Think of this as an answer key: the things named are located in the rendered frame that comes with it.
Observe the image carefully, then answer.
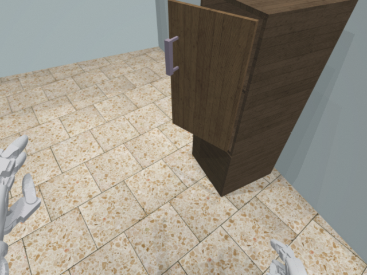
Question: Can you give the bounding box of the robot left hand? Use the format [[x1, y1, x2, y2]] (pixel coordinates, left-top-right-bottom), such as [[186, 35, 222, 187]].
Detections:
[[0, 135, 41, 241]]

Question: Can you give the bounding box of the handle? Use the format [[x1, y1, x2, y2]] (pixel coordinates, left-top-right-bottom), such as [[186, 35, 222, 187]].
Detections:
[[164, 36, 179, 76]]

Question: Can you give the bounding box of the cupboard door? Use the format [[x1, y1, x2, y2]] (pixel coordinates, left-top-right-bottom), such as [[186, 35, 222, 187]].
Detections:
[[168, 0, 259, 152]]

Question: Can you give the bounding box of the robot right hand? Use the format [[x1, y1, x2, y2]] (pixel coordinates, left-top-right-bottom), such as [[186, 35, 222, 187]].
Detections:
[[266, 239, 308, 275]]

